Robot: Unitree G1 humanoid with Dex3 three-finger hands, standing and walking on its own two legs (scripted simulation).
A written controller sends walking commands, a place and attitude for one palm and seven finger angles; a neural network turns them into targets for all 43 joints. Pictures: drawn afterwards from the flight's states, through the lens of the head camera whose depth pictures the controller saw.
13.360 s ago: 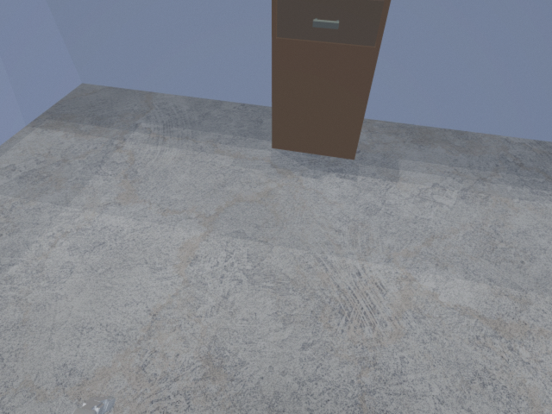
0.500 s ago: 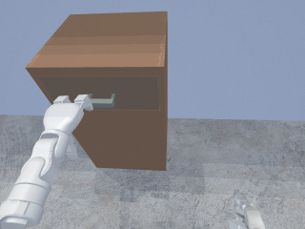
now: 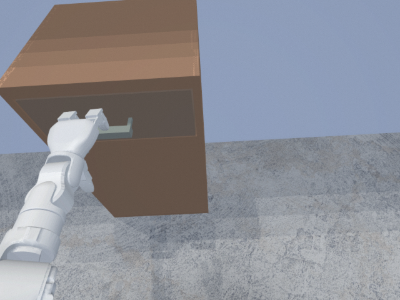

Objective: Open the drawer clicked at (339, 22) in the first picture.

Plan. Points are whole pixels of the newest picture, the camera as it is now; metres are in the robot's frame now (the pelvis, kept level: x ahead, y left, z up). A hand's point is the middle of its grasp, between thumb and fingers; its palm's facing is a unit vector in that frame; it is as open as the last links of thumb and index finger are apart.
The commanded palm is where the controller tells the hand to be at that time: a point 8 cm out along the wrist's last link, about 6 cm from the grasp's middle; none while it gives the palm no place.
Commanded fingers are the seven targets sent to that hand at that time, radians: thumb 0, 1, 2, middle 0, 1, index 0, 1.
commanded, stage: move the hooked fingers above the handle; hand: left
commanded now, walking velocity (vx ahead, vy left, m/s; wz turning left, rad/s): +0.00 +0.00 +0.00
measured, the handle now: (112, 127) +0.54 +0.28 -0.02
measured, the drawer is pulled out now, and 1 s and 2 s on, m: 0.00 0.00 0.00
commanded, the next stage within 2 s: none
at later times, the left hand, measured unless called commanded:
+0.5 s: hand (102, 138) +0.45 +0.26 +0.04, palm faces -0.10 -0.02 -0.99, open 13.8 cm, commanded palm +0.45 +0.26 +0.10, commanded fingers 0.00 -0.50 0.30 -0.30 -1.20 -0.30 -1.20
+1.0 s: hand (109, 134) +0.47 +0.25 +0.02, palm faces -0.14 -0.02 -0.99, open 13.8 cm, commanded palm +0.47 +0.26 +0.09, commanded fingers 0.00 -0.50 0.30 -0.30 -1.20 -0.30 -1.20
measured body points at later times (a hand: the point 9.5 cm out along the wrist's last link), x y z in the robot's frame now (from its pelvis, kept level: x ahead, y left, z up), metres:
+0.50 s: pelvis +0.01 +0.02 -0.01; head +0.08 +0.00 +0.44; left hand +0.45 +0.26 +0.09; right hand +0.06 -0.25 -0.15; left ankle -0.03 +0.09 -0.73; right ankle +0.02 -0.11 -0.73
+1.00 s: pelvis +0.01 +0.00 -0.01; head +0.11 -0.01 +0.43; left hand +0.48 +0.25 +0.08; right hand +0.02 -0.28 -0.14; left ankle -0.03 +0.09 -0.73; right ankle +0.02 -0.11 -0.73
